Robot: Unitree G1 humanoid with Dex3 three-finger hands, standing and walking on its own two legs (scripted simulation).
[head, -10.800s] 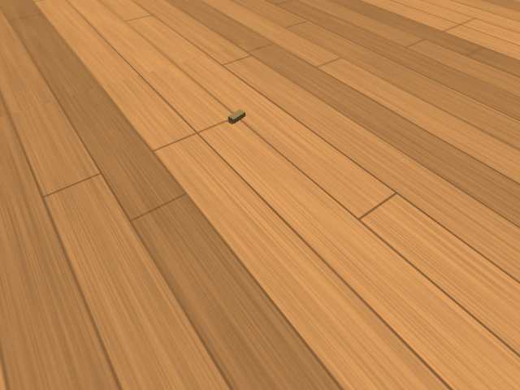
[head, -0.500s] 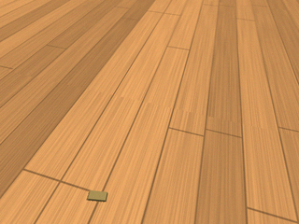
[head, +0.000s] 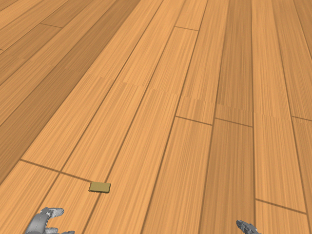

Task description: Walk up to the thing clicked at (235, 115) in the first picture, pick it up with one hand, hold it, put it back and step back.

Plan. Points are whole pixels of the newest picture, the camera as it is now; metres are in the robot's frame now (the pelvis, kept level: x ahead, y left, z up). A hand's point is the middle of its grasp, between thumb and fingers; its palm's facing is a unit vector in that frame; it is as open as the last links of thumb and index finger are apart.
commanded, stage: rise first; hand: left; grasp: from above
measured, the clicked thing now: (100, 187) +0.46 +0.30 -0.74
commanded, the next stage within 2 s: none
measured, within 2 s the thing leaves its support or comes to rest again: neither
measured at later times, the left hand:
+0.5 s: hand out of the picture +0.14 +0.27 -0.20, palm faces -0.18 -0.87 -0.46, open 14.0 cm
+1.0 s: hand (70, 221) +0.22 +0.31 -0.36, palm faces -0.45 -0.53 -0.71, open 13.6 cm
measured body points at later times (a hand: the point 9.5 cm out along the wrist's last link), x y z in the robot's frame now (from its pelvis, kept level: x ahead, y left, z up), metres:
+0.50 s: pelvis +0.01 +0.01 -0.07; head +0.10 +0.02 +0.37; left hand +0.15 +0.31 -0.17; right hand +0.18 -0.24 -0.15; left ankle +0.02 +0.14 -0.72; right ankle +0.00 -0.14 -0.72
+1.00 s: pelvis -0.05 +0.00 -0.23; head +0.13 +0.02 +0.18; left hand +0.25 +0.33 -0.32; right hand +0.15 -0.27 -0.34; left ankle +0.02 +0.14 -0.72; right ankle +0.00 -0.14 -0.72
